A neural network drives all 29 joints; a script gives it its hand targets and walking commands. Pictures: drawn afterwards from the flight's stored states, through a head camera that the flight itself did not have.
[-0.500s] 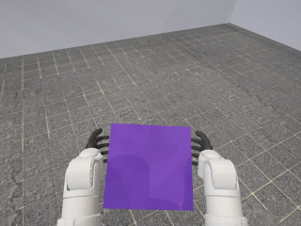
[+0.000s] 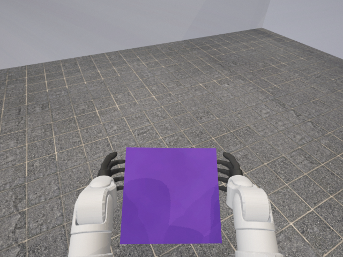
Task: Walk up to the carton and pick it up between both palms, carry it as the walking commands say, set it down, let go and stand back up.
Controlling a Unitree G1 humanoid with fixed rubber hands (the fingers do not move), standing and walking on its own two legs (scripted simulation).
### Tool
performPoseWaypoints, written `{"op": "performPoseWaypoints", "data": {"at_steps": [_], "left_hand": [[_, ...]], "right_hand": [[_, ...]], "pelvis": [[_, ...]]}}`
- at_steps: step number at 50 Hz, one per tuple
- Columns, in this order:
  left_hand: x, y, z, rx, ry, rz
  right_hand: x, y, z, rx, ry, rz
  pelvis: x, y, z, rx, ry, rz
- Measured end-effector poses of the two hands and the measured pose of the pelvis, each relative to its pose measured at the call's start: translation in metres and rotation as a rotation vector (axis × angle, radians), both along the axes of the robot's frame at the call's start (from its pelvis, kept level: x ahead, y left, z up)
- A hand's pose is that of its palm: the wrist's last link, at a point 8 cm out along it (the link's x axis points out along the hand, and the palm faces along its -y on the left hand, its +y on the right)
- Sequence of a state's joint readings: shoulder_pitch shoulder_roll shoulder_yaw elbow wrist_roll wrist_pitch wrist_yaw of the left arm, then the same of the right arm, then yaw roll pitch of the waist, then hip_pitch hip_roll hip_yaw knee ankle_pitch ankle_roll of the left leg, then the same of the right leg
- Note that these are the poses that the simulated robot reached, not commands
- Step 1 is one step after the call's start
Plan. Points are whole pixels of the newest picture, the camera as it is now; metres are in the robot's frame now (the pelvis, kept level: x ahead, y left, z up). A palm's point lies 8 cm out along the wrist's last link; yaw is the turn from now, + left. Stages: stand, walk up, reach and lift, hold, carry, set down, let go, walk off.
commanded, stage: carry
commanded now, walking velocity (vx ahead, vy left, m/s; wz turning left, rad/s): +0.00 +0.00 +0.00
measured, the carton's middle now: (169, 191) +0.32 +0.00 -0.04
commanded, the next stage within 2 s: hold in 0.28 s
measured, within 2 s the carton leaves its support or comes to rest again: neither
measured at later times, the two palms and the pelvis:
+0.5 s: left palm (115, 185) +0.29 +0.13 +0.05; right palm (242, 185) +0.28 -0.17 +0.06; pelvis +0.00 -0.01 +0.01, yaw +6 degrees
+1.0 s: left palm (126, 187) +0.30 +0.11 +0.03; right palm (245, 183) +0.31 -0.19 +0.03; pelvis +0.00 -0.04 +0.01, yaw +6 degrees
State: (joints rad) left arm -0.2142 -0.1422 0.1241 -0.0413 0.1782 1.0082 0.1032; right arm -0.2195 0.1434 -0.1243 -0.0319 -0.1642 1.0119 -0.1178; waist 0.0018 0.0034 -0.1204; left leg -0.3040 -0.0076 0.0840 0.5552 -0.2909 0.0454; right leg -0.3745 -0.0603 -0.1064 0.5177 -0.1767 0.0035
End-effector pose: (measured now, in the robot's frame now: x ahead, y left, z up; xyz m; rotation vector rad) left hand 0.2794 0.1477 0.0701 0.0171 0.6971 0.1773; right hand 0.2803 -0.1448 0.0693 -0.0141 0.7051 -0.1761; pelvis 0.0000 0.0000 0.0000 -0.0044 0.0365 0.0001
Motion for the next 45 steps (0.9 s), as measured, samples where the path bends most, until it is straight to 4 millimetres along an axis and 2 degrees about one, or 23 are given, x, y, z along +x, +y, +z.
{"op": "performPoseWaypoints", "data": {"at_steps": [14,18,20,27,33,39,45], "left_hand": [[0.003,0.000,-0.004,0.000,-0.003,-0.008],[0.008,-0.003,-0.026,0.056,0.035,-0.051],[0.006,-0.007,-0.028,0.066,0.024,-0.066],[0.009,-0.024,-0.016,0.073,-0.035,-0.081],[0.011,-0.035,-0.009,0.073,-0.033,-0.054],[0.011,-0.041,-0.012,0.015,-0.008,-0.054],[0.014,-0.041,-0.028,0.004,0.016,-0.059]], "right_hand": [[0.004,-0.001,-0.003,0.001,-0.010,-0.001],[0.004,-0.004,-0.023,-0.033,0.022,0.037],[-0.001,-0.008,-0.025,-0.039,0.010,0.040],[0.004,-0.025,-0.008,-0.008,-0.068,0.025],[0.013,-0.036,-0.004,0.014,-0.080,0.021],[0.016,-0.045,-0.011,0.027,-0.041,0.012],[0.022,-0.046,-0.026,0.014,-0.004,0.015]], "pelvis": [[0.005,0.001,0.000,0.002,0.002,-0.007],[0.003,0.001,0.006,0.002,-0.081,0.017],[0.004,-0.001,0.009,0.000,-0.093,0.040],[0.001,-0.012,0.011,0.007,-0.131,0.105],[-0.001,-0.027,0.011,0.013,-0.163,0.108],[-0.001,-0.040,0.010,0.008,-0.184,0.113],[0.000,-0.045,0.009,0.003,-0.169,0.110]]}}
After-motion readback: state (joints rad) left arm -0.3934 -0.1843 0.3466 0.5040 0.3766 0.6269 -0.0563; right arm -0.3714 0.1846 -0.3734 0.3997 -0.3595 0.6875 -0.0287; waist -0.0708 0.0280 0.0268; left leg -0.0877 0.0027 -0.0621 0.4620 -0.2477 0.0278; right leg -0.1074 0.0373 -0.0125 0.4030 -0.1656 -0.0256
